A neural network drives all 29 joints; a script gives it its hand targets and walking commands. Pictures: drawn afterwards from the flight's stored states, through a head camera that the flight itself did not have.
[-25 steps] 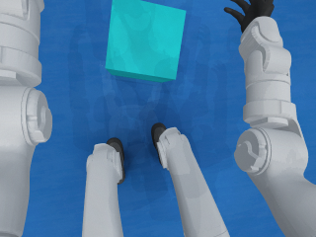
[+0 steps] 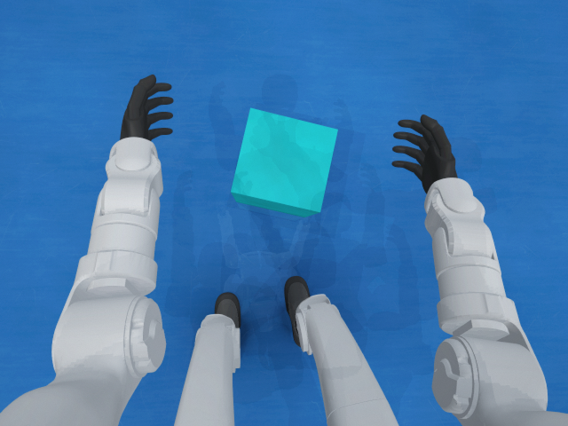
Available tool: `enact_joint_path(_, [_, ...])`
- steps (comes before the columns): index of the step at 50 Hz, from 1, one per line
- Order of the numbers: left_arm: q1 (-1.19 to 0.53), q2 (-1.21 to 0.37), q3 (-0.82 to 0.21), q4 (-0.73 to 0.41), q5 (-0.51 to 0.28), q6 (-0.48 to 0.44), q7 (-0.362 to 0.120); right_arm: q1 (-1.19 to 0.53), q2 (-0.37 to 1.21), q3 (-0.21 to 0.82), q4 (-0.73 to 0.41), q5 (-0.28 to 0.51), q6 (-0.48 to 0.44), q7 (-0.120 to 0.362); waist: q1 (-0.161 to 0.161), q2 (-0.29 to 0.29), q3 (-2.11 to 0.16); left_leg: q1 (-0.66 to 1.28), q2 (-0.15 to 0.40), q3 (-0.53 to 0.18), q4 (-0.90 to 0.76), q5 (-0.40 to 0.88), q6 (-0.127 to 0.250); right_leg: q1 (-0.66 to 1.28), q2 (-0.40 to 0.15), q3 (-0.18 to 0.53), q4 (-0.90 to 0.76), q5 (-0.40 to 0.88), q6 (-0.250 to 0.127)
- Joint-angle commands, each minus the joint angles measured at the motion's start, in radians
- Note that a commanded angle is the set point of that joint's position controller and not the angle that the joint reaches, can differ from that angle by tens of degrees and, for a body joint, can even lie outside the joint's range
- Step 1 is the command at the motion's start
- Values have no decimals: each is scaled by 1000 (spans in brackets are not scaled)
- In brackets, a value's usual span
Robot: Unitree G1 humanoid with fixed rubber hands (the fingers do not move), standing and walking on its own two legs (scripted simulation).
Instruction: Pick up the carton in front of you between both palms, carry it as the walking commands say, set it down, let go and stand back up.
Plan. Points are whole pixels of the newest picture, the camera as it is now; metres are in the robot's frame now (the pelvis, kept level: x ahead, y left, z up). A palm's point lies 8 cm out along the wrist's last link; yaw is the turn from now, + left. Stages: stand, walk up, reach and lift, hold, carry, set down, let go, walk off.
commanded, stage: let go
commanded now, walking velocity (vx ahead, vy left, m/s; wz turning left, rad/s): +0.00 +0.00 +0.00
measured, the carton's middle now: (281, 170) +0.50 -0.10 -0.56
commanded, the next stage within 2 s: stand in 1.22 s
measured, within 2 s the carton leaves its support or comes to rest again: neither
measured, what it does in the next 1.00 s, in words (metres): rises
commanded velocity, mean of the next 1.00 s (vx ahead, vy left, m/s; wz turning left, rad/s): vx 0.00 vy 0.00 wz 0.00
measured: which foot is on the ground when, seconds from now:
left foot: down 0.00-1.00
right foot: down 0.00-1.00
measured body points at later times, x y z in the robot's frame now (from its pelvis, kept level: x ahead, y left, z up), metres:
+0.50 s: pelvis +0.06 +0.00 +0.07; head +0.17 +0.01 +0.51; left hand +0.35 +0.18 -0.03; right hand +0.24 -0.25 +0.00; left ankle +0.04 +0.12 -0.65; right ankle +0.06 -0.10 -0.65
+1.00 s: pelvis +0.07 +0.02 +0.09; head +0.08 +0.02 +0.53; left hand +0.25 +0.25 +0.01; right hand +0.24 -0.22 +0.01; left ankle +0.04 +0.12 -0.65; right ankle +0.06 -0.10 -0.65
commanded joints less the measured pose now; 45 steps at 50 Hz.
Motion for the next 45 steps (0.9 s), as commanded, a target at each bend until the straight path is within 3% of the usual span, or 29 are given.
enact_joint_path(1, [-89,35,-20,-232,-19,-38,38,15,-165,35,-126,11,-41,31,-41,77,-898,532,-25,40,-108,257,-32,723,22,-15,-69,442,37])
enact_joint_path(5, [97,26,-51,-262,-48,-65,35,176,-158,106,-115,43,-71,47,-19,43,-727,522,-14,51,-187,112,-23,836,3,15,-142,356,37])
enact_joint_path(9, [279,26,-71,-231,-67,-108,10,327,-145,165,-118,78,-108,46,-1,3,-598,530,-4,56,-240,54,-10,948,-12,43,-198,336,44])
enact_joint_path(18, [636,56,-101,-221,-93,-191,-27,655,-129,250,-227,106,-162,13,36,-73,-446,681,1,52,-335,105,15,1183,-24,79,-268,510,62])
enact_joint_path(22, [768,66,-125,-255,-105,-212,-37,779,-132,274,-264,116,-170,-1,53,-55,-354,822,10,46,-390,173,16,1206,-15,71,-324,523,63])
enact_joint_path(28, [910,69,-166,-296,-122,-216,-60,858,-154,280,-256,129,-171,-2,90,30,-193,1049,42,28,-463,292,-7,1167,17,45,-427,406,48])
enact_joint_path(32, [1002,71,-191,-327,-141,-205,-82,875,-174,268,-231,122,-163,2,115,57,-125,1138,61,18,-505,349,-19,1186,29,30,-469,340,38])
enact_joint_path(38, [1092,86,-221,-386,-171,-173,-116,903,-181,248,-212,92,-136,-2,127,35,-38,1212,78,10,-548,401,-22,1214,40,12,-505,283,28])
enact_joint_path(45, [1100,101,-235,-424,-186,-131,-144,893,-185,231,-221,59,-94,-5,126,-6,50,1205,81,15,-573,316,-12,1251,38,3,-515,211,22])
